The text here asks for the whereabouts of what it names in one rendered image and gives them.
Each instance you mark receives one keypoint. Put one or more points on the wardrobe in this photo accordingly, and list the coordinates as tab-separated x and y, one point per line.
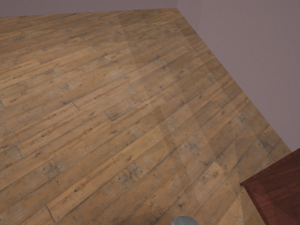
275	191

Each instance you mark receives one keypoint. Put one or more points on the right robot thigh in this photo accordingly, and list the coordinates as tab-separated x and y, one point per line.
184	220

